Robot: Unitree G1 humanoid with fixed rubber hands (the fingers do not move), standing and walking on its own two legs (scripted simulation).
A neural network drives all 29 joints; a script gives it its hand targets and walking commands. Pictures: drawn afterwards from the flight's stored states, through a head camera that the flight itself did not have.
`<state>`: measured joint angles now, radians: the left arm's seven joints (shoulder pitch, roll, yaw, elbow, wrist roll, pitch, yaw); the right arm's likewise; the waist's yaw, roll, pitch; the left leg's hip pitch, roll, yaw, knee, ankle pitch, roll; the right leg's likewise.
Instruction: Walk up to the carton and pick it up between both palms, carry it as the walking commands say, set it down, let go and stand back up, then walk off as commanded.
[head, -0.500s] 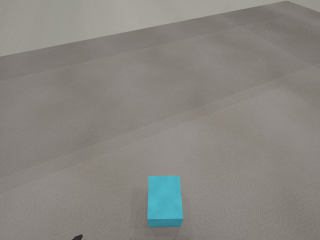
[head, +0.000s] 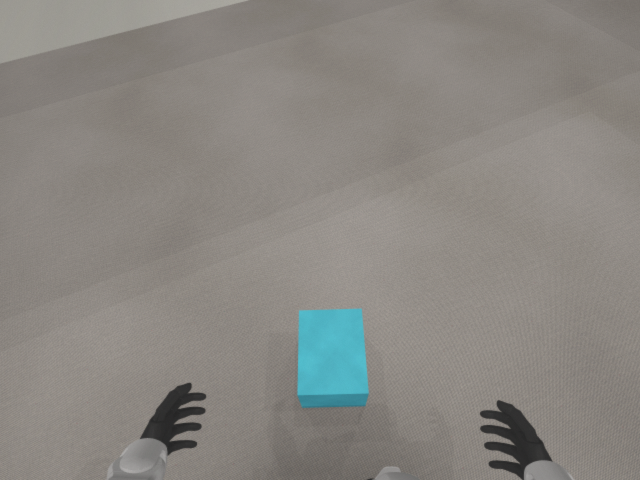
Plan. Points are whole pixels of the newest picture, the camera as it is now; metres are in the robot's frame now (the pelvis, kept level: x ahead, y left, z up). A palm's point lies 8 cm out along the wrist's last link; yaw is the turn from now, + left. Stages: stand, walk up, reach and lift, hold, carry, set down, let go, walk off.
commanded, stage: reach and lift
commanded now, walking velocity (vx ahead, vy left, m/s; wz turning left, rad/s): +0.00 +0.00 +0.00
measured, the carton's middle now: (332, 358) +0.48 +0.02 -0.68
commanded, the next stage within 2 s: none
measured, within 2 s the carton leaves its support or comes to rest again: neither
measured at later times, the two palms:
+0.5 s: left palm (207, 359) +0.31 +0.21 -0.14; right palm (472, 357) +0.31 -0.21 -0.15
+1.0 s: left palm (242, 294) +0.44 +0.18 -0.17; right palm (431, 287) +0.45 -0.17 -0.18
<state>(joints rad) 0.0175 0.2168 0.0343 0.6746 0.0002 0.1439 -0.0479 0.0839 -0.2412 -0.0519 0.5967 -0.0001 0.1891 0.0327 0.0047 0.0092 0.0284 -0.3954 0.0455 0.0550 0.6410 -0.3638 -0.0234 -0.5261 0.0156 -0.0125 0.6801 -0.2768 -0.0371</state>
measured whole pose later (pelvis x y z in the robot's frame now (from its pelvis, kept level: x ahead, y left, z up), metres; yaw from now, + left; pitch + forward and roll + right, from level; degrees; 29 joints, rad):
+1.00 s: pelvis -0.05 +0.00 -0.08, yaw +3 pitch +41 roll +4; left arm -1.04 0.14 0.27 0.79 0.00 0.12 0.07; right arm -1.09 -0.22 -0.33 0.88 -0.02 0.14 -0.03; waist 0.00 -0.03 -0.01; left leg -1.35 0.03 0.04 0.97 -0.35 -0.04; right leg -1.45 0.00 -0.01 0.95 -0.22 -0.05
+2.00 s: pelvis -0.10 +0.00 -0.28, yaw +6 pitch +50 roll +5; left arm -1.37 0.23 0.27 0.90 -0.03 0.15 0.11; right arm -1.41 -0.30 -0.31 1.01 -0.11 0.13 -0.07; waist 0.00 0.01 0.07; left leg -2.11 0.01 0.00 1.80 -0.57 -0.04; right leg -2.22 -0.01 0.00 1.75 -0.41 -0.05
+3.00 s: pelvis -0.11 +0.01 -0.38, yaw +7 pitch +37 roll +3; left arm -1.63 0.27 0.09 1.05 -0.16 0.11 0.11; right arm -1.65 -0.44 -0.17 1.24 0.06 0.05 -0.07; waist 0.00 0.01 0.51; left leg -2.21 -0.04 -0.01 2.20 -0.64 -0.05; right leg -2.32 -0.06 0.01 2.13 -0.46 -0.05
